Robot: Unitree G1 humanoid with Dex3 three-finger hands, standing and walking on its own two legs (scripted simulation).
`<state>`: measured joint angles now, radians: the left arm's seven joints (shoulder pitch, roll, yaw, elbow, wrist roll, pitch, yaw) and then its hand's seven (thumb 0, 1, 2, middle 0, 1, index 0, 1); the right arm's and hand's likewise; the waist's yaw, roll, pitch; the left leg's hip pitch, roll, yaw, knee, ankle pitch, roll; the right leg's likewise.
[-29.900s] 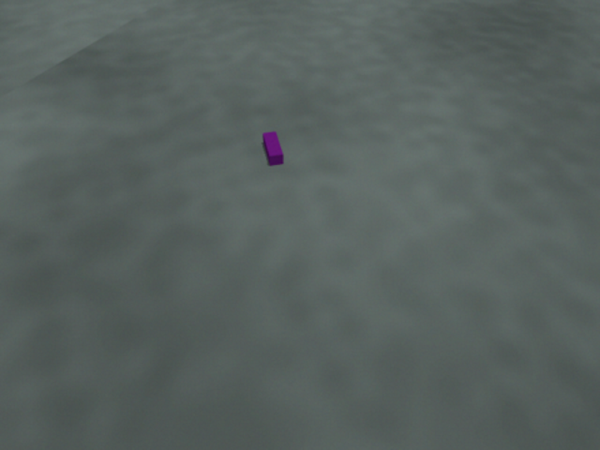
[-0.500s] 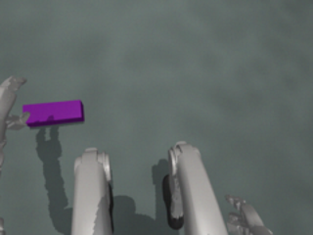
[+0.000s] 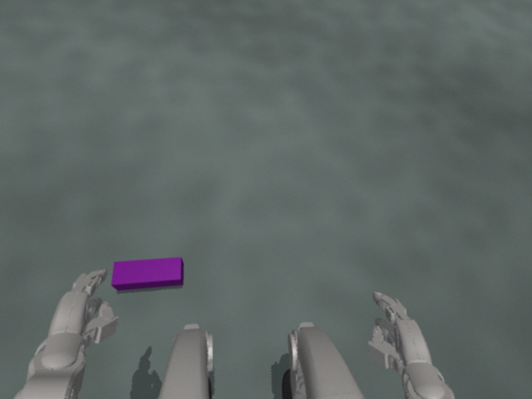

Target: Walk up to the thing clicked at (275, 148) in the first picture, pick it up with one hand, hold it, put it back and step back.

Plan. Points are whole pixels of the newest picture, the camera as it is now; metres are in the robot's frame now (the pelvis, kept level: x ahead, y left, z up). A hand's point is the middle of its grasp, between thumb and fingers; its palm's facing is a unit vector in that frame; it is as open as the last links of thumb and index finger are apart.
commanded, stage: home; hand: left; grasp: from above
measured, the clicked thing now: (149, 273) +0.48 +0.29 -0.59
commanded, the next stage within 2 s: none
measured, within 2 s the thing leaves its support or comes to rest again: neither
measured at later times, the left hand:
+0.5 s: hand (108, 346) +0.20 +0.17 +0.05, palm faces +0.08 -0.98 -0.19, open 7.4 cm
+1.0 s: hand (110, 341) +0.21 +0.17 +0.05, palm faces +0.07 -0.98 -0.20, open 7.4 cm
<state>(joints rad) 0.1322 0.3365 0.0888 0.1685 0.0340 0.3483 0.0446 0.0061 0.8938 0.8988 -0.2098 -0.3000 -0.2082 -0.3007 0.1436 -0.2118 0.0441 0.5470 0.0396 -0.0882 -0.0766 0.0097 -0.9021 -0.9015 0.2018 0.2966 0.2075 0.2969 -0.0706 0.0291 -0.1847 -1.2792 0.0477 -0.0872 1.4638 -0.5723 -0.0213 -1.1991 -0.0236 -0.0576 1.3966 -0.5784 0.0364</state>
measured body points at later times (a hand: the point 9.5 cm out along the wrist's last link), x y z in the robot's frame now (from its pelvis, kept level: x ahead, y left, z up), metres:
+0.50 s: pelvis +0.05 -0.01 +0.10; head +0.06 -0.01 +0.55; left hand +0.19 +0.22 +0.07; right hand +0.21 -0.25 +0.03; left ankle +0.06 +0.12 -0.58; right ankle +0.05 -0.15 -0.58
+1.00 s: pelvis +0.05 -0.01 +0.10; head +0.07 +0.00 +0.55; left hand +0.20 +0.22 +0.07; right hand +0.22 -0.25 +0.03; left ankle +0.06 +0.12 -0.58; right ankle +0.05 -0.15 -0.58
